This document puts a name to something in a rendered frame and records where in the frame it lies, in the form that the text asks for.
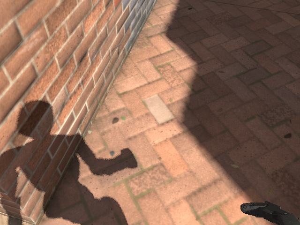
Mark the right robot hand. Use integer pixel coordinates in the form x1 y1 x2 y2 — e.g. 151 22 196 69
240 201 300 225

